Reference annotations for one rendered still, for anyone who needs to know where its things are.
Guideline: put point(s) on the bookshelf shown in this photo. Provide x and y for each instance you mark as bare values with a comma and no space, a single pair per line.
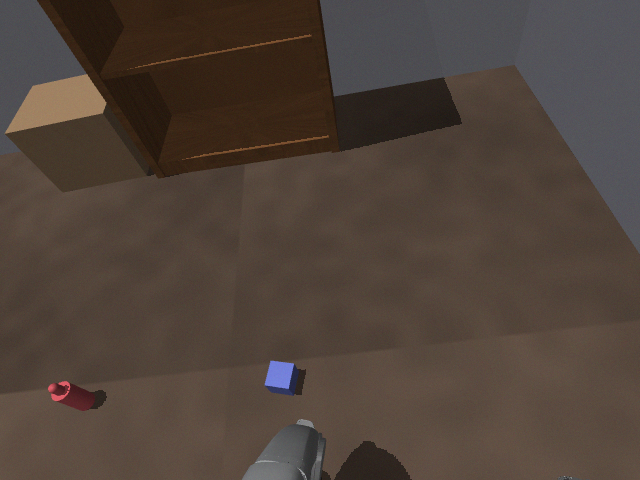
205,84

